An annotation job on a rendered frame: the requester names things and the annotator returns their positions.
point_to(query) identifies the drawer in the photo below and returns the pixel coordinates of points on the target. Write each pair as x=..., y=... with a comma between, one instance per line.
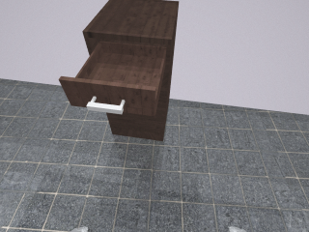
x=119, y=71

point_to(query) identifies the handle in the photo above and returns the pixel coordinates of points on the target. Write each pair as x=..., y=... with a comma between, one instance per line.
x=104, y=107

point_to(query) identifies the cabinet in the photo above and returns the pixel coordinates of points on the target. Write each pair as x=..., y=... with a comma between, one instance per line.
x=144, y=22

